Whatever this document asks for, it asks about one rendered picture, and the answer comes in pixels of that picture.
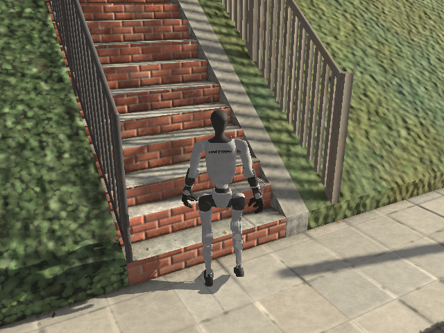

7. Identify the right robot thigh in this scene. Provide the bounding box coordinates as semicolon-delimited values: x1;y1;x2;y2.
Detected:
230;193;245;233

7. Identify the right robot upper arm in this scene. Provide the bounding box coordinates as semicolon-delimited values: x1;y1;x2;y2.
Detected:
234;139;254;178

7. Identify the robot right forearm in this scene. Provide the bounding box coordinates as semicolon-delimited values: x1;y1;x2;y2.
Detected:
248;167;262;199

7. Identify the robot left forearm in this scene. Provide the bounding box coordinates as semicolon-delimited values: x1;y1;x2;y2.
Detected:
183;168;195;196

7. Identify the right robot shin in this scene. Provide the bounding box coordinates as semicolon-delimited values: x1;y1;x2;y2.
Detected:
232;221;243;268

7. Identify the robot right hand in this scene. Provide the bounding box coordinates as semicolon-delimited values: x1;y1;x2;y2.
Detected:
248;196;264;214

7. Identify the left robot upper arm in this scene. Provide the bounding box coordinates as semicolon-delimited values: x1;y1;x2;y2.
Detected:
188;140;206;179

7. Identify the robot left hand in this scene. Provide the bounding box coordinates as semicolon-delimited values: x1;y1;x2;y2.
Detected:
182;193;198;208

